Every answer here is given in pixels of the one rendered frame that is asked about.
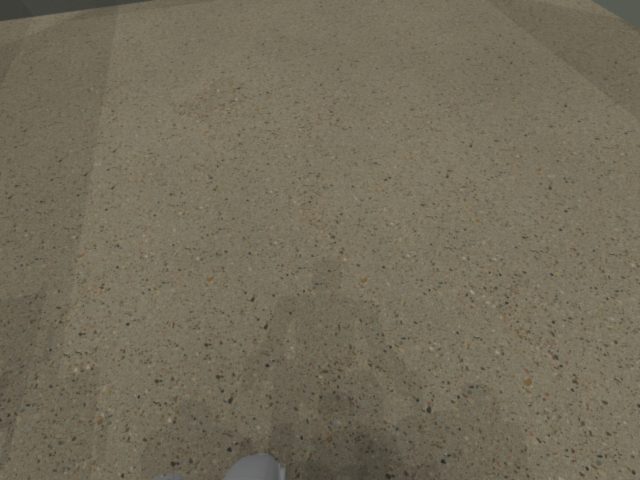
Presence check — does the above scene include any left robot thigh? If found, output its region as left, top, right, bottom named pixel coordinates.
left=222, top=455, right=286, bottom=480

